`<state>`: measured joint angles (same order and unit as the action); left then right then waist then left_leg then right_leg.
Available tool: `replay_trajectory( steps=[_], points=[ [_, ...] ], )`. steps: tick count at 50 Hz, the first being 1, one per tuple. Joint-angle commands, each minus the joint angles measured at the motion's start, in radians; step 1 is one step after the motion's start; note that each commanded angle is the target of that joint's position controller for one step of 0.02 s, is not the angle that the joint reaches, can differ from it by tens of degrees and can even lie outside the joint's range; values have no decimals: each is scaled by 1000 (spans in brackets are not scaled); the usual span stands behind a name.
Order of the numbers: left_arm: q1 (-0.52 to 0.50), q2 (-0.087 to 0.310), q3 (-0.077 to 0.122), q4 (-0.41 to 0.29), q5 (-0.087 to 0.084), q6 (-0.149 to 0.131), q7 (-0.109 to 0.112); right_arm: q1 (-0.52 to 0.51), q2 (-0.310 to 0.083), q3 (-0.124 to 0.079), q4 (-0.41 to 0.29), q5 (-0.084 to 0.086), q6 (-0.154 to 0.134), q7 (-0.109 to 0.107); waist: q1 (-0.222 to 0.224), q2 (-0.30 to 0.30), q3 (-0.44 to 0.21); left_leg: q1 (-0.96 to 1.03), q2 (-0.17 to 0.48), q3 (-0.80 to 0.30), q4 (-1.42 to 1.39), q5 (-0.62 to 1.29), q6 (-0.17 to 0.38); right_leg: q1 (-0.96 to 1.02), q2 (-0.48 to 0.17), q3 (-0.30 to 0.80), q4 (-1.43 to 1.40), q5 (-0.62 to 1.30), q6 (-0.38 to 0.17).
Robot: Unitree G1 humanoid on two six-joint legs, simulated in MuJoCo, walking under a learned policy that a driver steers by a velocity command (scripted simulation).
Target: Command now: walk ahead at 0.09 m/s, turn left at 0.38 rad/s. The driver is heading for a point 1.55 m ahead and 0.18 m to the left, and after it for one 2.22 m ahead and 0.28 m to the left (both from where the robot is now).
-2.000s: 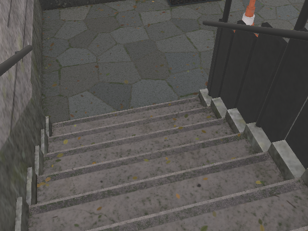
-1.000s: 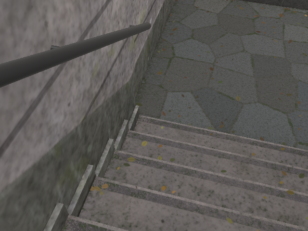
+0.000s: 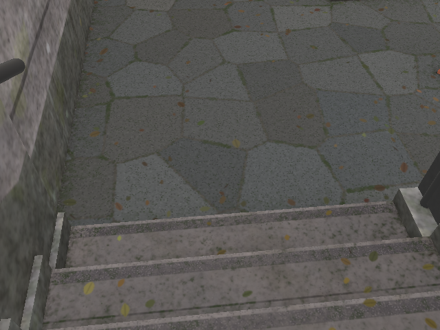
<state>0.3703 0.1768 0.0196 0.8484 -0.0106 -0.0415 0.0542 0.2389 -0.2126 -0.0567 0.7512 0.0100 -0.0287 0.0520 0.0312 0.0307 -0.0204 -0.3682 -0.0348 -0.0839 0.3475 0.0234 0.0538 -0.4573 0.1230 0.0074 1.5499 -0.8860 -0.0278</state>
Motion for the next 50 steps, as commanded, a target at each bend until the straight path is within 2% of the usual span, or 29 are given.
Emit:
replay_trajectory(
  steps=[1,2,3,4,5,7,8,9,12,18,21,25,26,29,30,31,32,33,34,35,36,37,38,40,42,43,45,46,50],
  points=[
    [96,115,2,-102,-21,-15,-40,288,-156,-38,35,30,52,0,-107,163,-374,867,353,-355,264,868,303,-617,-90,44,588,-47,129],
    [-24,92,-10,-183,-37,5,-26,205,-240,-54,24,15,60,-10,-83,51,-350,717,395,-494,146,447,354,-627,-102,56,593,75,140],
    [-139,79,-10,-221,-33,37,8,133,-232,-47,-5,-7,71,-26,-80,-46,-241,523,397,-563,54,137,339,-630,-123,64,518,157,144],
    [-223,77,-9,-249,-20,67,36,76,-192,-26,-38,-28,75,-48,-77,-75,-140,346,370,-555,-1,5,302,-595,-128,64,465,202,136],
    [-250,77,-7,-261,-10,84,56,55,-200,-17,-74,-50,75,-62,-75,-88,-70,195,331,-532,-27,-83,288,-547,-120,63,484,297,120],
    [-226,55,-4,-285,18,96,70,33,-208,-6,-104,-49,71,-71,-50,-8,-23,75,247,-467,-5,-5,254,-551,-85,30,554,377,105],
    [-228,46,-2,-302,17,90,70,42,-202,0,-109,-44,69,-75,-40,16,-26,77,218,-437,20,96,248,-574,-84,25,562,395,102],
    [-219,78,9,-304,12,85,63,85,-162,25,-104,-35,60,-92,-39,2,-32,73,161,-377,82,130,223,-586,-72,49,506,544,120],
    [-268,18,-7,-374,18,89,46,121,-163,53,-117,-38,77,-114,-43,62,-110,145,156,-413,148,296,228,-615,-22,32,627,553,168],
    [-394,47,-5,-490,11,121,28,131,-214,46,-173,-24,98,-145,-92,109,-98,280,150,-527,100,6,214,-668,-2,60,745,468,212],
    [-430,75,-5,-529,4,118,17,129,-242,33,-195,-15,95,-160,-103,130,-99,316,170,-546,82,36,221,-615,-24,76,721,417,210],
    [-404,86,-16,-547,15,89,-15,44,-299,-3,-210,-7,113,-156,-57,142,-119,206,156,-482,-24,136,205,-320,-67,-14,325,339,165],
    [-367,38,-37,-551,21,72,-29,39,-325,-24,-196,0,116,-157,-42,212,-126,159,166,-458,-85,220,191,-197,-95,-8,197,117,109],
    [-132,113,-14,-481,20,57,-53,-9,-330,-59,-199,40,123,-136,31,275,-129,-44,152,-413,-180,228,165,224,-82,-58,-178,40,16],
    [65,160,14,-403,26,71,-59,-31,-253,-56,-207,68,113,-126,112,62,-84,-124,67,-387,32,-71,148,299,-53,46,-486,53,-38],
    [275,268,57,-312,37,67,-63,-62,-118,-29,-264,37,73,-103,154,-478,78,-664,-166,-411,428,-673,104,478,-218,441,-712,663,-119],
    [187,349,80,-324,14,11,-60,-234,-106,-18,-344,22,-10,-55,104,-662,188,-1014,-216,-566,558,-868,45,326,-462,1005,-1044,1025,-214],
    [34,310,76,-354,44,-19,-49,-284,-170,-42,-297,62,-47,-55,50,-435,244,-1044,-222,-581,621,-760,-12,226,-466,987,-1013,1115,-221],
    [-84,261,66,-371,68,-10,-45,-206,-191,-49,-228,58,-37,-69,-29,-327,191,-919,-209,-479,692,-646,-44,155,-391,810,-920,1073,-195],
    [-150,207,48,-364,80,21,-51,-93,-206,-54,-159,41,9,-88,-89,-260,95,-715,-194,-377,821,-527,-81,13,-358,682,-870,945,-188],
    [-220,180,33,-354,65,54,-52,19,-205,-52,-101,21,57,-93,-155,-171,50,-539,-201,-276,992,-329,-98,-146,-318,521,-794,884,-152],
    [-276,160,11,-367,61,74,-46,40,-191,-45,-83,22,101,-90,-178,-106,33,-416,-212,-207,1153,-210,-110,-292,-294,415,-815,752,-140],
    [-316,157,-9,-381,52,84,-37,31,-165,-32,-92,24,133,-95,-187,-86,35,-372,-216,-158,1280,-153,-127,-359,-285,366,-883,645,-149],
    [-329,154,-37,-387,26,83,-9,-31,-129,-4,-151,8,148,-112,-167,-40,54,-403,-189,-157,1342,-43,-143,-307,-257,311,-910,637,-150],
    [-191,183,-29,-350,24,64,10,-29,-136,-3,-163,1,135,-123,-109,-48,9,-457,-168,-172,1278,-15,-155,-68,-232,250,-898,806,-136],
    [-90,186,-26,-316,24,52,10,-39,-127,1,-163,5,123,-122,-60,-101,-46,-533,-145,-187,1261,-62,-159,133,-243,264,-889,881,-124],
    [45,173,-17,-265,18,48,11,-103,-111,1,-159,19,111,-112,17,-111,-49,-652,-130,-238,1164,-148,-168,368,-255,267,-872,910,-131],
    [4,82,-49,-259,24,52,3,-103,-38,22,-149,14,118,-105,-4,-107,-40,-580,-81,-250,1117,-259,-165,359,-273,281,-880,1132,-121],
    [-31,125,-28,-248,22,42,-20,-73,-49,15,-122,29,119,-100,-6,-123,-55,-480,-66,-248,1042,-329,-171,378,-319,306,-908,1260,-152]
  ],
)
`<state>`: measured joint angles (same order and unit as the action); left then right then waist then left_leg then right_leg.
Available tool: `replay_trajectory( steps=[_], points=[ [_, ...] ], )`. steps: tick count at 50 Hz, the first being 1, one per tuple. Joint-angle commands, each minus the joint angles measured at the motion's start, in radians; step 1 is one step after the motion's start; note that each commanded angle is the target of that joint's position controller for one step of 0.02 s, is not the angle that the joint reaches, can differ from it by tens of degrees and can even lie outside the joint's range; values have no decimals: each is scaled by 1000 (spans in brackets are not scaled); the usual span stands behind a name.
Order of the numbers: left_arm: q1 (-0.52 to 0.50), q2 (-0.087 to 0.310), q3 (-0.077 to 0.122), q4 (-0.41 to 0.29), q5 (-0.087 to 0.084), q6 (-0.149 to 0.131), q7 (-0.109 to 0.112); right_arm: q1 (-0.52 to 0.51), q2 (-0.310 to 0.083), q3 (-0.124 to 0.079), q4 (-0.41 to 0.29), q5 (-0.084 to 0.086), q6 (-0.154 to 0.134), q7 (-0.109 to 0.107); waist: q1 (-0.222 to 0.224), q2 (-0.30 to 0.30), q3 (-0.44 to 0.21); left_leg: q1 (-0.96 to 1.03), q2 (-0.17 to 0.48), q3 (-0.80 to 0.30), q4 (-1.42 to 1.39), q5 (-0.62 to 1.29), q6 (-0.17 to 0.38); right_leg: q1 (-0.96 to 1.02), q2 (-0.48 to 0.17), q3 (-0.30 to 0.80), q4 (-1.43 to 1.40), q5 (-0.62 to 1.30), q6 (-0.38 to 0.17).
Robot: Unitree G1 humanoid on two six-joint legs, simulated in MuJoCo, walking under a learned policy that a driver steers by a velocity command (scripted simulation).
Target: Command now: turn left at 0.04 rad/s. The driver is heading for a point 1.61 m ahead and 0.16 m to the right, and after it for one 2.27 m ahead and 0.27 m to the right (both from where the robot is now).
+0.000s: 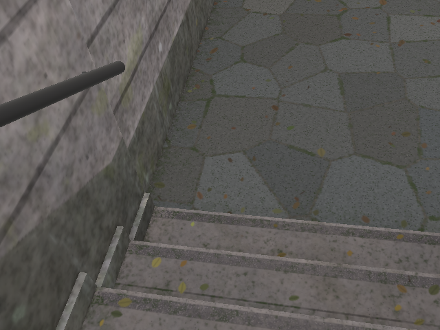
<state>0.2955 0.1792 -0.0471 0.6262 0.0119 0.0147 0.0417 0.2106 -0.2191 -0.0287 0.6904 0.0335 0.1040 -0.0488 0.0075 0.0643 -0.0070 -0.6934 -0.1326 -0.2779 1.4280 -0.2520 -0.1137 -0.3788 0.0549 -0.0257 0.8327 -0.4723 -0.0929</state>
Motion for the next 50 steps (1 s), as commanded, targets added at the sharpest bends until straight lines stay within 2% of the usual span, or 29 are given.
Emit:
replay_trajectory(
  steps=[1,3,4,5,6,7,8,9,10,11,12,13,14,15,16,17,18,19,20,22,26,30,39,50],
  points=[
    [32,122,40,-25,-2,-17,-10,-43,-38,-12,-52,5,-13,-2,19,-149,-65,-136,37,-55,-62,-61,-6,295,-259,341,-194,845,-100],
    [19,115,41,-15,-2,-24,-17,-34,-24,-11,-36,3,-10,-8,16,-156,-59,-84,52,-55,-109,-75,-7,266,-270,345,-201,861,-123],
    [-2,95,45,-3,-32,-11,-20,-68,13,7,-76,5,-4,-4,-1,-170,-6,-82,80,-30,-392,-169,-5,274,-239,320,-250,746,-78],
    [1,106,51,9,-30,-4,-19,-72,22,11,-67,6,-2,0,3,-191,-22,46,92,26,-512,-214,-9,230,-222,278,-261,749,-63],
    [-47,140,60,11,2,-17,-26,45,-3,-3,0,1,-4,3,-42,-212,-116,244,114,73,-397,-53,-14,138,-236,270,-227,845,-95],
    [-112,132,59,2,-1,-26,-35,96,-13,-6,19,-3,-3,7,-67,-209,-118,321,117,112,-430,-27,-2,76,-240,256,-248,863,-102],
    [-105,107,55,10,-32,-23,-40,42,10,5,-8,-7,2,9,-50,-201,-66,337,96,168,-629,-125,8,74,-199,210,-310,799,-71],
    [-78,97,54,37,-54,-22,-43,-3,29,17,-34,-9,-4,13,-29,-215,-32,336,120,149,-844,-110,29,138,-200,228,-334,783,-46],
    [-53,108,59,63,-56,-22,-40,21,23,23,-22,-17,-15,20,-33,-198,-51,452,154,132,-956,111,48,141,-193,237,-321,737,-22],
    [13,125,73,67,-39,-26,-39,36,-65,1,11,-14,-22,21,34,-53,-84,509,175,77,-863,421,75,158,-137,200,-307,700,22],
    [35,145,82,82,-29,-33,-43,35,-60,2,16,-21,-22,19,35,6,-130,549,186,61,-848,483,104,161,-108,172,-308,619,41],
    [4,145,83,91,-38,-34,-46,59,-35,7,29,-28,-21,18,14,30,-108,524,191,57,-870,428,116,158,-99,144,-343,522,45],
    [-74,105,76,74,-27,-32,-45,68,-29,7,55,-32,-24,20,-2,56,-42,457,202,28,-962,333,121,154,-97,111,-359,415,33],
    [-57,108,78,98,-33,-17,-44,57,-21,13,43,-34,-26,18,-9,13,-33,460,197,46,-966,297,119,176,-77,100,-370,370,42],
    [-59,85,77,108,-27,-7,-45,64,-28,12,55,-35,-28,15,-7,5,-30,469,195,57,-989,243,112,179,-74,99,-398,327,43],
    [-56,80,79,116,-24,-1,-46,68,-53,5,65,-33,-31,13,-1,8,-2,437,192,60,-1015,174,112,201,-67,94,-422,304,46],
    [-78,83,83,116,-17,-8,-47,67,-56,5,77,-30,-39,15,-2,-7,17,424,197,47,-1070,145,111,201,-82,97,-431,302,38],
    [-41,93,90,140,-24,3,-43,60,-59,3,81,-33,-41,9,9,21,11,404,184,74,-1063,117,120,255,-66,93,-443,301,55],
    [-51,100,94,144,-20,-2,-44,68,-49,6,92,-33,-45,12,0,-5,20,414,181,70,-1103,112,117,236,-85,96,-456,287,45],
    [-19,101,98,175,-20,-5,-40,75,-58,5,116,-33,-55,4,7,-24,23,414,177,82,-1120,98,116,260,-79,91,-474,290,55],
    [2,111,106,218,-20,-7,-33,89,-58,7,156,-31,-63,-7,2,-37,38,427,166,102,-1144,69,116,248,-80,88,-512,256,68],
    [43,117,113,264,-19,-9,-29,119,-67,7,197,-32,-68,-8,1,-34,64,416,154,119,-1158,38,122,234,-73,77,-519,222,74],
    [104,95,110,336,-19,-14,-22,152,-52,18,256,-29,-79,-10,2,-51,60,419,139,145,-1146,80,127,220,-73,72,-516,234,76],
    [138,73,104,389,-23,-14,-17,209,-36,29,310,-22,-84,-12,0,-65,66,441,136,160,-1139,148,119,239,-77,75,-535,306,78]
  ],
)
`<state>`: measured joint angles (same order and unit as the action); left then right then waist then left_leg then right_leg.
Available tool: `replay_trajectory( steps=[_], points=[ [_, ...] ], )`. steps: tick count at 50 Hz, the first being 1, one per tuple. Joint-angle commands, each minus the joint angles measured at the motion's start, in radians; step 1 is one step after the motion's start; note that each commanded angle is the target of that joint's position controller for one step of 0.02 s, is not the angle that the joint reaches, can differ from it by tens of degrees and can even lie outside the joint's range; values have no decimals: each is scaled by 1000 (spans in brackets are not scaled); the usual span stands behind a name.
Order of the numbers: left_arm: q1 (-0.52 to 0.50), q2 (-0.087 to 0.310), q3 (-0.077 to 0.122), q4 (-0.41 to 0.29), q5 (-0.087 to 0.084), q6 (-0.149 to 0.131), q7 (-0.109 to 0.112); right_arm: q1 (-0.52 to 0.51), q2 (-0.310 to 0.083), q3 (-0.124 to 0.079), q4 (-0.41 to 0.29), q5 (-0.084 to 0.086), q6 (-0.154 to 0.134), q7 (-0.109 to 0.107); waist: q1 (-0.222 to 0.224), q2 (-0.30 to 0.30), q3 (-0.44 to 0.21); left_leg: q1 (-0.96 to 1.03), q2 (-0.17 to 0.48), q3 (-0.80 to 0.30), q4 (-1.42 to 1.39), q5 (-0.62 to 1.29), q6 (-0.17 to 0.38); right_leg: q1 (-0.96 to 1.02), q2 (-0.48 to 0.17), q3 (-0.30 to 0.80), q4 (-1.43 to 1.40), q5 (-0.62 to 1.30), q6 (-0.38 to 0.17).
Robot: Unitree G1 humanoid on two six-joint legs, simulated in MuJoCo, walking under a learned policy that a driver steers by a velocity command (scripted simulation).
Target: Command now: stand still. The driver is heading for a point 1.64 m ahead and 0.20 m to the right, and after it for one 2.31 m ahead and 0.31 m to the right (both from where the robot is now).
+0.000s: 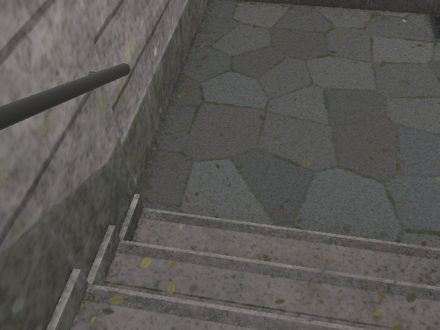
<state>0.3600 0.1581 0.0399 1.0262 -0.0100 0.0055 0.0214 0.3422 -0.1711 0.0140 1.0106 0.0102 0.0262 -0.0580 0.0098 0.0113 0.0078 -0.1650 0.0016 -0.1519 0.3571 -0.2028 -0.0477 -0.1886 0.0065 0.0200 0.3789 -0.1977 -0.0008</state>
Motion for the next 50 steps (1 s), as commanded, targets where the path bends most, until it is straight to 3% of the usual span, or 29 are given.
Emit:
replay_trajectory(
  steps=[1,11,28,30,32,33,36,37,38,39,40,41,42,43,44,45,47,48,50],
  points=[
    [75,92,16,-8,-2,-4,4,82,-82,-13,-6,2,-7,-3,-2,-12,52,-88,2,35,-69,103,53,53,-29,29,-82,38,-13],
    [71,83,15,15,-5,1,11,101,-78,-9,19,6,-14,-7,-1,-11,43,-72,6,38,-79,158,45,94,-32,27,-90,120,-8],
    [87,75,13,47,-5,9,18,121,-76,-14,42,6,-18,-3,-2,-7,70,-85,1,44,-102,119,51,87,-29,20,-100,75,3],
    [104,94,20,52,-9,13,24,129,-82,-17,42,7,-16,-5,2,-22,59,-102,-30,74,-84,-74,55,79,-21,20,-114,-128,-3],
    [106,129,37,43,-13,14,34,115,-98,-27,18,10,-20,-7,3,-56,90,-170,-62,106,-25,-325,78,15,-17,28,-111,-405,-27],
    [114,127,42,39,-15,12,37,108,-97,-30,7,13,-25,-7,6,-63,115,-207,-67,116,8,-406,94,-19,-22,39,-105,-503,-43],
    [153,130,53,40,-18,-3,39,120,-57,-30,1,12,-62,11,12,-112,120,-248,-58,167,177,-311,117,-39,-105,135,-90,-527,-113],
    [153,155,64,37,-20,-9,38,132,-37,-29,4,9,-73,23,8,-165,97,-217,-59,204,317,-233,115,-71,-174,209,-120,-535,-160],
    [123,167,70,20,-19,-11,32,147,-20,-28,9,14,-85,39,-6,-179,106,-167,-14,190,385,-214,123,-167,-233,270,-124,-550,-199],
    [64,158,61,-3,-28,-7,27,174,-4,-26,2,31,-87,35,-56,-125,139,-84,-40,216,233,-324,146,-270,-188,237,-104,-585,-175],
    [-14,157,65,-19,-28,-15,24,285,-8,-33,53,12,-90,45,-101,-138,129,71,-14,213,263,-192,142,-395,-174,192,0,-508,-164],
    [-78,124,51,-45,-39,-25,20,396,-40,-45,85,2,-95,43,-154,-17,129,122,36,98,107,-292,165,-475,-98,101,211,-418,-123],
    [-136,70,37,-97,-47,-43,19,465,-188,-79,97,-10,-108,47,-152,288,152,46,229,-278,-136,-524,266,-559,43,-85,547,-371,-74],
    [-159,80,32,-128,-39,-75,10,432,-215,-81,78,-22,-128,49,-122,243,187,17,348,-542,-191,-558,355,-680,-22,55,700,-319,-96],
    [-130,96,31,-125,-42,-97,-1,366,-162,-68,67,-20,-139,46,-80,134,202,48,353,-502,-119,-419,354,-752,-72,109,745,-226,-120],
    [-83,96,29,-102,-29,-107,-5,342,-130,-61,61,-3,-143,51,-58,78,179,95,319,-416,-56,-285,330,-784,-92,104,772,-160,-119],
    [-61,114,32,-92,-4,-113,-13,304,-101,-50,53,-9,-136,55,-32,65,110,100,285,-293,32,-39,287,-771,-123,96,764,-45,-117],
    [-91,123,38,-98,-5,-116,-28,321,-33,-29,69,-7,-142,44,-33,54,82,111,214,-204,101,-74,238,-759,-144,144,650,174,-116],
    [-144,99,28,-112,14,-112,-46,356,-36,-10,79,-12,-146,24,-56,113,79,29,174,-147,124,-13,220,-690,-93,72,541,361,-99]
  ],
)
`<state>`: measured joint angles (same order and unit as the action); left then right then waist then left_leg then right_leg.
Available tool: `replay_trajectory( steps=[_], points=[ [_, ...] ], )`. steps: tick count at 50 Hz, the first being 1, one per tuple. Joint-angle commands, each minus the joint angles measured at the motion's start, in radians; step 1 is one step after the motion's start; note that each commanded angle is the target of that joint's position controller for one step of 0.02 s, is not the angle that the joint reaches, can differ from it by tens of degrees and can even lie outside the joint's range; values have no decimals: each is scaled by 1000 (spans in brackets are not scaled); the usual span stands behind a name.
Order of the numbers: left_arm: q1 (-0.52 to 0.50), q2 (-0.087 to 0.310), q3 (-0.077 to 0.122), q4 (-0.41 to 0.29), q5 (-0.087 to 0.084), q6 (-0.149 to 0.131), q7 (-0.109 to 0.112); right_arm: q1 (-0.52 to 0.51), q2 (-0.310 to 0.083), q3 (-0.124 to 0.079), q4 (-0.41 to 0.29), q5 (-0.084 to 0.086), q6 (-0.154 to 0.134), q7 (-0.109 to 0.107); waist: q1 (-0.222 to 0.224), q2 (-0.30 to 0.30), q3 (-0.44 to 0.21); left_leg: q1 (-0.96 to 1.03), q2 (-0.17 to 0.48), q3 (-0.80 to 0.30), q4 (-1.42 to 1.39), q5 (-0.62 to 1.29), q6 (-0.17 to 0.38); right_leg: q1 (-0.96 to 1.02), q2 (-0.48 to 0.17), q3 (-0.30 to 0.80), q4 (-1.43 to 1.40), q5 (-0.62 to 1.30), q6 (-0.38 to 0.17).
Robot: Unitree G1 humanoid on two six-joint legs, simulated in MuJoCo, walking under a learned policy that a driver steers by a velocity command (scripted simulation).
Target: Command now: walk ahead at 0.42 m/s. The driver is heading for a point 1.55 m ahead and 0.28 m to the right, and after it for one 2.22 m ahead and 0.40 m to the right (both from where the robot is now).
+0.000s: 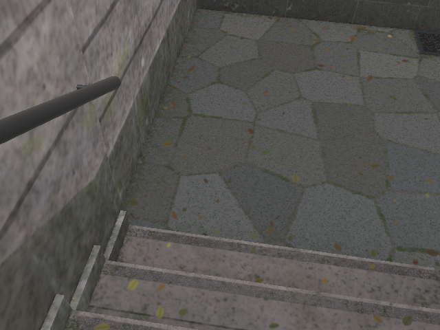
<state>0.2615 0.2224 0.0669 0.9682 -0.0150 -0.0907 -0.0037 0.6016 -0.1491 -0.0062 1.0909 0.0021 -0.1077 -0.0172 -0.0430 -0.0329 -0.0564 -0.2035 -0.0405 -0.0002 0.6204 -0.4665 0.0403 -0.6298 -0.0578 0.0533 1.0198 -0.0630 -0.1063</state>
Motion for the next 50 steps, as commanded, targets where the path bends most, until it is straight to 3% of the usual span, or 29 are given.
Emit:
replay_trajectory(
  steps=[1,5,9,10,11,12,13,14,15,16,17,19,21,22,25,26,27,29,32,35,37,38,39,40,41,43,45,47,50],
  points=[
    [-83,33,-4,-88,32,-6,-28,35,-68,12,-24,-1,-7,-34,14,147,171,-126,156,-208,-138,192,126,-96,3,-5,-248,374,30],
    [-113,-18,-23,-135,4,33,-36,-26,-150,-7,-4,16,3,-46,5,147,150,-474,101,-63,-25,68,101,374,101,-106,-388,531,74],
    [-15,4,-27,-118,-7,41,-24,-25,-95,-6,19,33,12,-31,30,83,141,-148,121,-37,383,310,67,315,43,-74,-663,385,45],
    [129,12,-15,-69,-3,33,-34,-59,-107,-7,34,22,22,-28,106,70,98,-88,110,-13,607,477,67,418,59,-130,-768,411,25],
    [368,42,0,12,11,37,-37,-89,-101,-6,38,7,19,-8,215,-18,23,-239,69,5,993,486,65,684,18,-94,-746,480,-44],
    [476,96,-5,62,27,26,-48,-3,22,19,13,-18,0,26,164,-300,-89,-694,-15,42,1460,-331,36,1062,-138,90,-371,899,-128],
    [436,99,-13,37,13,42,-52,82,-48,13,-25,9,-32,52,104,-346,-184,-865,35,-74,1464,-288,56,1151,-203,265,-308,936,-205],
    [383,91,-14,-8,7,60,-52,18,-154,-15,-68,17,-42,55,106,-244,-182,-890,69,-89,1360,-179,48,1054,-222,310,-402,673,-248],
    [311,219,26,-16,6,58,-39,-71,-136,-11,-157,39,-47,40,71,-156,-151,-950,66,-94,1305,-87,12,935,-323,586,-585,57,-360],
    [173,114,-1,-69,7,57,-35,-252,-162,-36,-202,38,-18,1,36,125,-10,-966,118,-86,1230,-5,-1,713,-310,676,-691,-246,-305],
    [81,83,-23,-87,26,31,-25,-263,-162,-39,-207,47,1,-12,-15,116,49,-880,169,-183,968,200,-8,513,-313,690,-691,-241,-282],
    [48,62,-35,-107,1,7,1,-269,-143,-49,-220,-13,26,-37,-45,105,157,-708,174,-166,672,303,-70,228,-160,455,-658,34,-218],
    [124,71,-28,-80,11,16,36,-320,-82,-40,-252,-48,34,-44,-25,-7,95,-498,135,-103,472,423,-93,132,-46,328,-625,186,-198],
    [165,73,-26,-64,30,22,42,-261,-87,-47,-229,-34,31,-28,-38,-44,32,-438,110,-89,546,561,-95,147,-38,318,-581,265,-199],
    [351,8,-32,-10,-17,20,55,-475,-137,-62,-324,-13,17,-3,65,-13,78,-778,123,-203,331,687,-46,476,-53,441,-501,32,-200],
    [316,3,-35,-31,-28,22,76,-558,-166,-62,-368,-34,3,8,69,33,139,-647,104,-175,70,846,-38,331,29,328,-450,-113,-151],
    [273,16,-34,-49,-22,25,84,-595,-125,-51,-386,-65,-13,23,82,33,114,-419,56,-124,-25,1028,-23,173,78,285,-424,-179,-111],
    [231,72,-16,-62,-11,45,79,-598,-68,-44,-422,-38,-1,37,94,-10,95,-205,5,-88,-54,1021,-52,49,92,304,-395,-298,-110],
    [219,35,-12,-77,-16,74,94,-554,-90,-48,-473,2,15,22,85,-81,107,-199,59,-176,-173,817,-57,178,98,384,-240,-317,-119],
    [239,49,-12,-85,-22,88,106,-360,-152,-88,-391,6,19,39,43,-42,96,-75,140,-160,-375,819,-10,311,105,399,44,-216,-88],
    [312,-28,-29,-25,-19,69,51,-12,-158,-99,-257,-17,31,38,-59,113,-26,407,220,-168,-144,961,14,4,216,243,544,-612,-14],
    [444,-68,-34,-16,-38,47,16,77,-163,-86,-222,-18,41,48,-29,348,-103,639,294,-263,142,1040,83,-312,293,235,946,-901,26],
    [516,-43,-38,-24,-60,30,4,93,-199,-91,-206,14,62,60,0,471,-152,649,358,-427,83,911,115,-452,249,253,1118,-834,40],
    [441,16,-37,-113,-93,20,17,88,-328,-127,-174,39,60,69,16,503,-184,607,520,-760,-183,254,279,-537,210,180,1117,-698,70],
    [201,94,-12,-129,-71,48,49,-13,-174,-88,-192,21,59,57,5,69,16,361,457,-700,-350,-185,231,-575,115,136,961,-471,34],
    [71,51,-29,-175,-37,86,82,-193,-106,-45,-195,-1,34,42,55,54,195,-28,385,-652,-364,-166,183,-474,58,153,883,-317,23],
    [131,52,-17,-153,-13,54,62,-240,-30,-19,-174,-27,1,36,124,95,163,-184,222,-413,-280,121,75,-331,15,175,554,-31,-8],
    [52,47,-11,-197,20,49,53,-173,-82,-21,-148,-17,0,7,99,120,146,-244,171,-286,-298,511,91,-199,-12,77,185,154,50],
    [46,3,-17,-215,2,58,32,-82,-154,-35,-112,-21,9,-10,100,157,43,-131,202,-298,-232,779,114,-117,-17,59,101,257,81]
  ],
)
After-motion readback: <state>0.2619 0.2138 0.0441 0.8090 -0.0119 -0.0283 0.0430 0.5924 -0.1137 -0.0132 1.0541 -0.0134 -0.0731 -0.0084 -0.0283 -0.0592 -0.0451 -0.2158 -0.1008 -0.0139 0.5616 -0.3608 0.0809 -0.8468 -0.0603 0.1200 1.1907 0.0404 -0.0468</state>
